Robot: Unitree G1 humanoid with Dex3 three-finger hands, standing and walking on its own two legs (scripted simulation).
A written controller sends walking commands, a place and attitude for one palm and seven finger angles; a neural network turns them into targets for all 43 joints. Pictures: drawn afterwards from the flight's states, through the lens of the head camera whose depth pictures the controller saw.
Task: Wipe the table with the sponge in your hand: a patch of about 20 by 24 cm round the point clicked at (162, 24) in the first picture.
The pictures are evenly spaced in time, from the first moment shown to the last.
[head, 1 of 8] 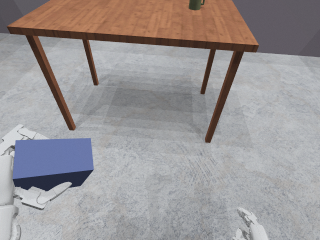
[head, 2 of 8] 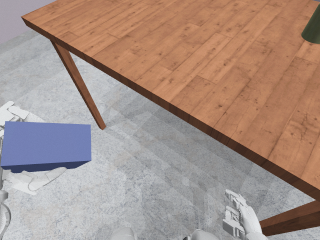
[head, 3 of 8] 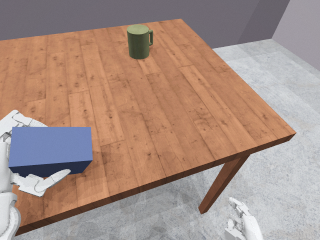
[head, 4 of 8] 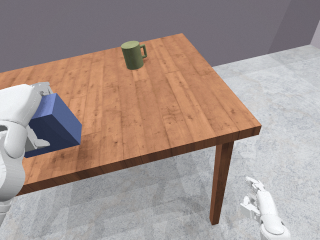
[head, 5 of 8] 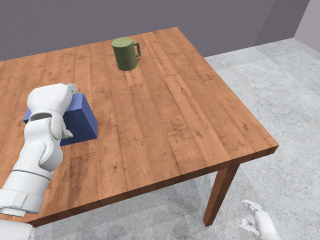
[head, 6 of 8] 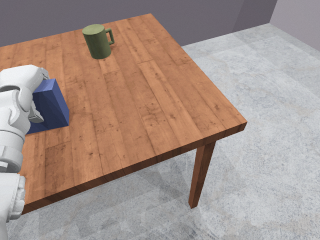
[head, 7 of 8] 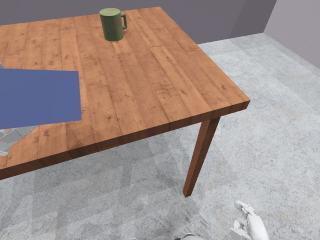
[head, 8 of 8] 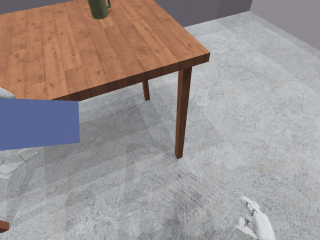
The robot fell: no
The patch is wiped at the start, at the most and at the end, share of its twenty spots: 0.00 1.00 1.00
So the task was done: yes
